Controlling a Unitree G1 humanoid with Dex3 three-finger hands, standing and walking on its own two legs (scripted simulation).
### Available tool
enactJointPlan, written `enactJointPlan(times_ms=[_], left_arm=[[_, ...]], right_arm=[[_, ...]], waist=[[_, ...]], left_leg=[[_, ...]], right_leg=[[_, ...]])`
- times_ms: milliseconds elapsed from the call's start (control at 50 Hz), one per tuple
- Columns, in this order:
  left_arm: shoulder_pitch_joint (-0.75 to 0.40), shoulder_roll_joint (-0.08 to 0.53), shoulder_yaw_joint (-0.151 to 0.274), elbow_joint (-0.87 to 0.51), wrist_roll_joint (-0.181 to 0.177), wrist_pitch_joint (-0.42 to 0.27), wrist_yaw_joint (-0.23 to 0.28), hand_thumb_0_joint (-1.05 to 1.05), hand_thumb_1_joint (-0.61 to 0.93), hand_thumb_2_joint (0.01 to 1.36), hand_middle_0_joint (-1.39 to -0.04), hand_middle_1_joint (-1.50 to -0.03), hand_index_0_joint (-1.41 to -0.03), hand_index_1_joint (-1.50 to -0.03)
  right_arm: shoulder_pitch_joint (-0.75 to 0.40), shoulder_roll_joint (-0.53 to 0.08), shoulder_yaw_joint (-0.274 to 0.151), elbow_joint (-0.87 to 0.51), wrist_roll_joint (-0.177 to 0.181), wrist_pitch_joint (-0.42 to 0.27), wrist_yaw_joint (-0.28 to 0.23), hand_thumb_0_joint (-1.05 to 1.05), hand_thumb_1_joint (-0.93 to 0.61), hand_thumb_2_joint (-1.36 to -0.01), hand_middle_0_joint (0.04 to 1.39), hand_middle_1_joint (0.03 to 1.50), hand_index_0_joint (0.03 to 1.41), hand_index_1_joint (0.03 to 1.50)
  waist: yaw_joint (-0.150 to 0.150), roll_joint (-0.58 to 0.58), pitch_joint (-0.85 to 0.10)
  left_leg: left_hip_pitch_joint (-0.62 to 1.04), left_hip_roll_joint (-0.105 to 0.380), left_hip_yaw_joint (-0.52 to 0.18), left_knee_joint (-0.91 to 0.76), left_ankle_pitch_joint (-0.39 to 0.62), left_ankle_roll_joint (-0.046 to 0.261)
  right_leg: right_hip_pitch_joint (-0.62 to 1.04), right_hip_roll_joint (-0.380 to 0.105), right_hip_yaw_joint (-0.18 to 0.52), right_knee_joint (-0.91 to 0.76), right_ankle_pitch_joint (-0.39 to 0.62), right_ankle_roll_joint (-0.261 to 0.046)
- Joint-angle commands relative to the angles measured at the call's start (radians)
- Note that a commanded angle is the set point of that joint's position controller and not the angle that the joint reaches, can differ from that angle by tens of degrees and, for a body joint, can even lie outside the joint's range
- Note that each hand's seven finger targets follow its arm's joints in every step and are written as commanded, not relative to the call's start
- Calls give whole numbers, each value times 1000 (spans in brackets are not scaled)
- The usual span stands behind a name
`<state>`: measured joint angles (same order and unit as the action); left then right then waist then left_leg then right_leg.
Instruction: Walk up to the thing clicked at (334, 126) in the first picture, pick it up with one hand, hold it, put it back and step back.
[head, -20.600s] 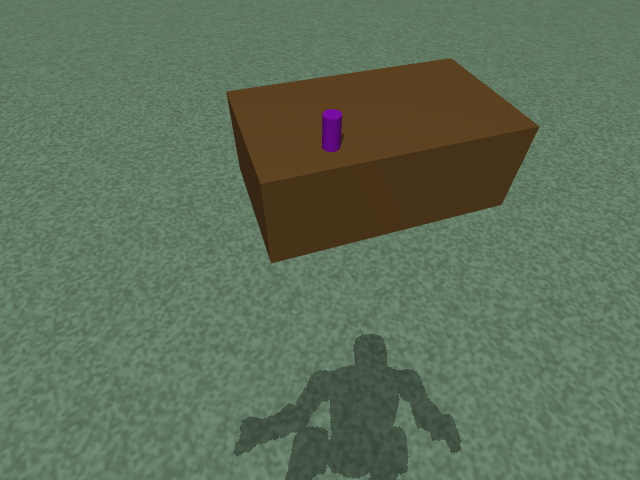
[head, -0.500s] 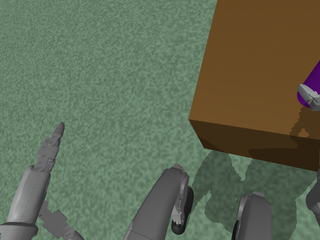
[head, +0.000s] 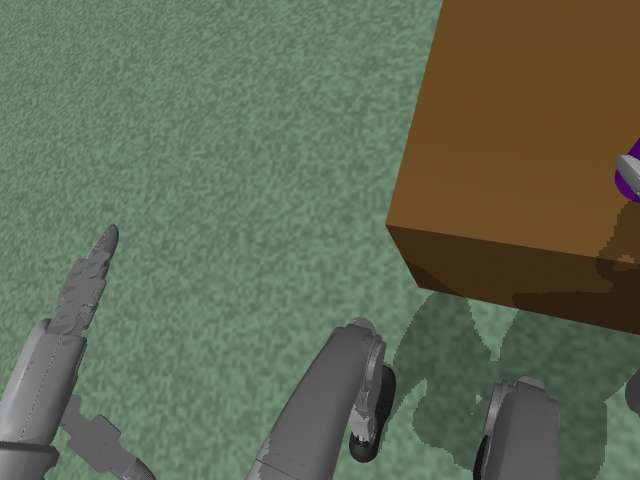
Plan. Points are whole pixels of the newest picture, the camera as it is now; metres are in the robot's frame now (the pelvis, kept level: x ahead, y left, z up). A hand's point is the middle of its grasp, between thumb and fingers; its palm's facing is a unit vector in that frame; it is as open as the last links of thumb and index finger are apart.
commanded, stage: loosen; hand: right
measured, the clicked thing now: out of the picture +0.54 -0.21 -0.05
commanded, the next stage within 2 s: open in 0.08 s
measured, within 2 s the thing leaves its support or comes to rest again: neither
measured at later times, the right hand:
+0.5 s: hand out of the picture +0.54 -0.21 -0.07, palm faces +0.18 +0.98 +0.01, open 13.2 cm
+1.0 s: hand out of the picture +0.56 -0.26 +0.04, palm faces +0.23 +0.97 -0.02, open 17.1 cm
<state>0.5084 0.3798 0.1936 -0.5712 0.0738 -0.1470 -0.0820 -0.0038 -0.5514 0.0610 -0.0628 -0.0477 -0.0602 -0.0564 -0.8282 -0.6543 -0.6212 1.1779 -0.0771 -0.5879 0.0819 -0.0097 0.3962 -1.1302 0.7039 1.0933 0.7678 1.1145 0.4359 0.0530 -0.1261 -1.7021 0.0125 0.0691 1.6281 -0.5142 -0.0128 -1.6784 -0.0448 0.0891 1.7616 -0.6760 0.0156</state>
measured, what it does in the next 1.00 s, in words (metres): stands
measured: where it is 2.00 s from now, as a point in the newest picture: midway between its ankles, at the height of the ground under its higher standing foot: (423, 466)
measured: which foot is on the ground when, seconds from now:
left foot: down 0.00-1.00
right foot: down 0.00-1.00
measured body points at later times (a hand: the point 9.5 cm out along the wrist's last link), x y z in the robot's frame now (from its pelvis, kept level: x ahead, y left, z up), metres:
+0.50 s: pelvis -0.01 +0.00 -0.01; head +0.22 -0.08 +0.37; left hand +0.18 +0.25 +0.16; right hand +0.53 -0.26 -0.07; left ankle +0.10 +0.13 -0.50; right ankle +0.05 -0.12 -0.50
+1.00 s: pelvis +0.01 +0.00 +0.03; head +0.20 -0.08 +0.43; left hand +0.17 +0.26 +0.15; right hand +0.54 -0.31 +0.04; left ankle +0.10 +0.13 -0.50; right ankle +0.05 -0.12 -0.50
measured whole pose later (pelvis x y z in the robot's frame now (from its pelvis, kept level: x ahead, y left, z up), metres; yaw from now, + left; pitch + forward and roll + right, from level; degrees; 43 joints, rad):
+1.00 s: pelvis +0.01 +0.00 +0.03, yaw +0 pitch +31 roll +6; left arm 0.50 0.35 0.15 -0.39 0.05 -0.10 -0.06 0.00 -0.54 0.06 -0.07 -0.05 -0.06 -0.06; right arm -0.86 -0.71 -0.61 1.09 -0.05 -0.40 0.12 -0.01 0.52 -0.08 0.11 0.11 0.12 0.10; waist 0.38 0.02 -0.14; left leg -1.56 0.01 0.07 1.51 -0.49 -0.02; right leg -1.55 -0.05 0.09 1.65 -0.65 0.01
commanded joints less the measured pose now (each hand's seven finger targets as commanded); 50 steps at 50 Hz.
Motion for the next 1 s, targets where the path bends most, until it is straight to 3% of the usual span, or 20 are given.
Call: enactJointPlan(times_ms=[0,40,160,180,220,260,300,500,560,600,640,660,720,760,800,820,860,900,940,980], left_arm=[[83,154,158,-137,-20,-41,29,0,-516,24,-56,-52,-64,-43],[77,180,177,-184,-20,-45,29,0,-517,24,-57,-54,-66,-44],[79,170,176,-179,-26,-45,28,0,-531,34,-59,-55,-66,-47],[69,175,183,-179,-28,-47,29,0,-539,45,-55,-51,-58,-48],[89,180,188,-180,-29,-47,31,0,-554,56,-57,-51,-56,-52],[83,170,175,-174,-27,-48,28,0,-557,60,-53,-49,-51,-52],[83,178,186,-184,-28,-50,31,0,-555,59,-53,-50,-51,-52],[79,179,190,-148,-25,-54,35,0,-564,65,-52,-49,-44,-57],[92,173,190,-121,-22,-56,33,0,-544,52,-55,-44,-47,-52],[88,157,171,-91,-24,-56,30,0,-551,56,-54,-44,-44,-54],[62,188,200,-107,-22,-55,33,0,-551,56,-56,-45,-46,-55],[71,197,208,-93,-22,-54,33,0,-555,59,-55,-45,-44,-56],[70,204,212,-106,-26,-43,36,0,-557,63,-53,-44,-41,-55],[91,178,180,-81,-29,-30,35,0,-553,61,-49,-42,-39,-53],[93,159,150,-60,-35,-20,35,0,-547,56,-50,-43,-42,-51],[90,164,152,-52,-34,-16,39,0,-551,57,-50,-41,-40,-51],[75,152,131,6,-33,-3,43,0,-557,59,-49,-40,-39,-51],[52,154,119,16,-38,3,52,0,-556,56,-50,-41,-42,-50],[23,150,108,48,-35,10,59,0,-559,54,-52,-43,-45,-51],[0,147,94,28,-35,7,67,0,-561,53,-52,-43,-45,-50]], right_arm=[[-340,-206,13,-154,5,-50,-1,0,-94,-1145,1253,1287,1284,1288],[-332,-222,1,-183,6,-47,1,0,-31,-985,1195,1127,1220,1128],[-316,-217,11,-165,4,-29,1,0,246,-505,1060,790,1073,791],[-323,-216,17,-161,4,-27,2,0,321,-515,980,768,993,768],[-349,-227,11,-187,3,-26,2,0,453,-374,882,646,903,647],[-331,-245,-5,-182,7,-23,-1,0,511,-328,834,601,856,602],[-355,-249,-3,-227,8,-26,1,0,533,-266,752,522,770,522],[-343,-246,2,-261,8,-19,-2,0,490,-185,388,294,398,294],[-336,-208,18,-234,10,-17,-2,0,430,-239,291,276,300,275],[-343,-224,12,-256,12,-19,-3,0,404,-234,251,261,258,261],[-360,-278,-15,-313,7,-21,-9,0,405,-189,210,209,212,209],[-375,-281,-12,-307,6,-15,-8,0,416,-198,213,218,218,218],[-381,-307,-17,-365,5,6,-4,0,456,-134,155,151,157,150],[-389,-320,-21,-417,8,27,3,0,510,-91,116,111,117,110],[-384,-287,6,-378,16,59,20,0,530,-56,85,73,85,73],[-428,-353,-22,-430,17,66,16,0,543,-49,77,67,78,66],[-391,-314,3,-363,22,99,27,0,556,-44,70,62,73,61],[-385,-310,3,-322,31,121,39,0,567,-50,62,63,67,63],[-387,-251,43,-229,35,140,52,0,569,-54,57,62,65,61],[-423,-274,35,-236,42,142,64,0,559,-57,57,62,66,62]], waist=[[8,-402,-516],[8,-396,-575],[1,-389,-548],[2,-388,-557],[7,-394,-569],[-13,-393,-580],[-5,-426,-603],[-19,-473,-621],[2,-457,-586],[-18,-474,-592],[-36,-494,-663],[-26,-499,-671],[-45,-513,-719],[-68,-534,-732],[-67,-533,-692],[-82,-548,-712],[-90,-512,-654],[-93,-460,-588],[-70,-394,-499],[-72,-347,-536]], left_leg=[[346,-37,-15,-143,143,44],[390,-35,-16,-139,165,43],[377,-36,-21,-143,131,42],[378,-35,-23,-142,140,42],[372,-35,-16,-136,143,43],[392,-37,-16,-138,153,43],[396,-34,-19,-132,165,43],[360,-38,-7,-123,183,49],[356,-40,-3,-122,213,47],[338,-37,-3,-108,215,48],[357,-37,-2,-108,225,48],[360,-37,-2,-112,225,48],[420,-37,-5,-143,233,47],[446,-39,-6,-165,237,47],[440,-38,-2,-188,223,49],[463,-37,-8,-200,224,48],[461,-39,-5,-225,204,49],[474,-37,-5,-256,179,48],[470,-38,-1,-285,158,47],[526,-35,-11,-310,172,42]], right_leg=[[381,13,-15,-240,206,-17],[383,15,-15,-236,223,-19],[347,18,-21,-238,180,-20],[353,16,-21,-231,190,-21],[365,18,-18,-231,192,-18],[358,18,-20,-230,205,-20],[381,16,-22,-226,222,-16],[458,11,-15,-232,280,-7],[447,10,-13,-216,316,-10],[451,9,-12,-212,340,-7],[510,6,-8,-217,375,-5],[523,8,-7,-219,378,-4],[566,11,-11,-249,379,-5],[600,9,-14,-276,392,-3],[625,10,-12,-302,392,2],[631,10,-14,-308,390,0],[613,11,-15,-338,353,1],[592,12,-14,-367,306,-1],[546,10,-7,-396,263,-8],[542,9,-10,-398,255,-16]])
